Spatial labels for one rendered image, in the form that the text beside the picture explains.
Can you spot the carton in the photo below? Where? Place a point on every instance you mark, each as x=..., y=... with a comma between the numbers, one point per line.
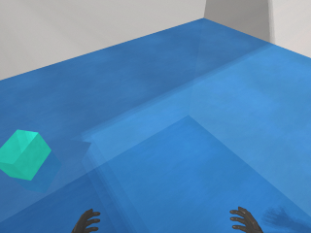
x=23, y=154

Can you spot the robot left hand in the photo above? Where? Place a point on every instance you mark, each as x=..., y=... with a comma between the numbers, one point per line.
x=83, y=222

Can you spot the robot right hand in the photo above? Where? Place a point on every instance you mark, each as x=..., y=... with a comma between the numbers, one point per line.
x=252, y=225

